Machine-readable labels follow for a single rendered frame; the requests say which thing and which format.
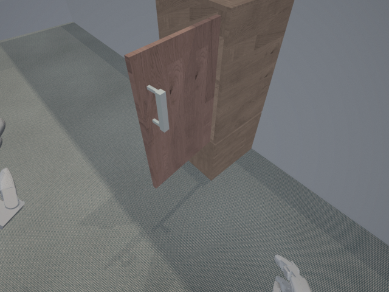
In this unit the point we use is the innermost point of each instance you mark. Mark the robot left hand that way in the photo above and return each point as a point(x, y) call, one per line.
point(10, 205)

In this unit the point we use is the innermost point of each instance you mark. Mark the cupboard door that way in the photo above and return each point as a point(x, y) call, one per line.
point(182, 64)

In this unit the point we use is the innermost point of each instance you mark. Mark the robot right hand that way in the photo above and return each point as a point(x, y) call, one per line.
point(292, 273)

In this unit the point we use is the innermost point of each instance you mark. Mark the handle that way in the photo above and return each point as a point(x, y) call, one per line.
point(161, 102)

